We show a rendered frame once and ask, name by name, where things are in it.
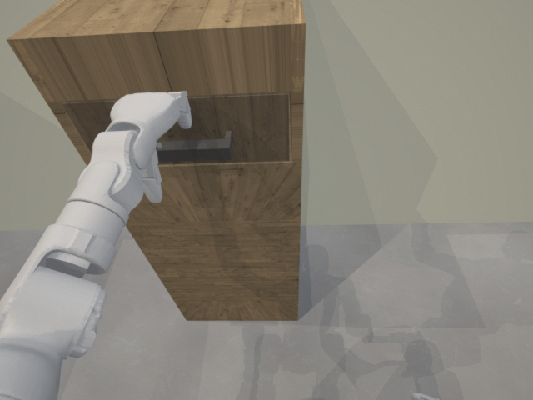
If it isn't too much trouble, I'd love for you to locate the robot left forearm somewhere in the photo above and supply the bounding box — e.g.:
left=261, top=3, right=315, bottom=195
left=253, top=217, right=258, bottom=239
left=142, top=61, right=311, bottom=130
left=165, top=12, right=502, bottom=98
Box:
left=0, top=117, right=157, bottom=328

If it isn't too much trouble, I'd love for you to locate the left robot hand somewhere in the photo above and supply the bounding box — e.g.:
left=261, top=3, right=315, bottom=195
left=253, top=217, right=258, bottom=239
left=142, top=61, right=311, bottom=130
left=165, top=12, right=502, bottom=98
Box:
left=110, top=91, right=192, bottom=203

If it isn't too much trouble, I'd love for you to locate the handle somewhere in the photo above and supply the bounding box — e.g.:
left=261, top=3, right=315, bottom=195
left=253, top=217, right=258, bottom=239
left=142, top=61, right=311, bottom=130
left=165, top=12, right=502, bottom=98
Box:
left=156, top=130, right=233, bottom=162

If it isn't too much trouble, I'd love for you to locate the robot left upper arm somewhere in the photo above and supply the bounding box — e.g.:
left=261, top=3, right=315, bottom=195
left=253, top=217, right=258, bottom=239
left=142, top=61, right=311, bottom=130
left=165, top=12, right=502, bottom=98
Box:
left=0, top=266, right=107, bottom=400

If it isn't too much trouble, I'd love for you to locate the drawer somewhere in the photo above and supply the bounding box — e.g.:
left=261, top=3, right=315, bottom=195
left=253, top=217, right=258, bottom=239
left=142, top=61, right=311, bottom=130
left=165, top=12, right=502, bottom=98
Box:
left=62, top=92, right=290, bottom=165

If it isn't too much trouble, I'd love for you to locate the cabinet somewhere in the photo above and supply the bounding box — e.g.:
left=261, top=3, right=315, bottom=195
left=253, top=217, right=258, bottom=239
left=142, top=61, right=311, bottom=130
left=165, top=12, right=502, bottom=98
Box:
left=7, top=0, right=306, bottom=321

